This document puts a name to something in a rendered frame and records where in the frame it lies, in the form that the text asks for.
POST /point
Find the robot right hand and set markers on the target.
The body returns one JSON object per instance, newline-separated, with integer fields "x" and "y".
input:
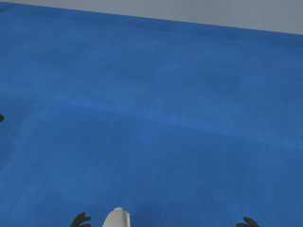
{"x": 251, "y": 223}

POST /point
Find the robot left hand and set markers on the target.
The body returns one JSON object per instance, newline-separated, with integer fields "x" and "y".
{"x": 79, "y": 219}

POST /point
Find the robot left thigh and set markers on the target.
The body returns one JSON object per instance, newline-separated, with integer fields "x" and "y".
{"x": 117, "y": 218}

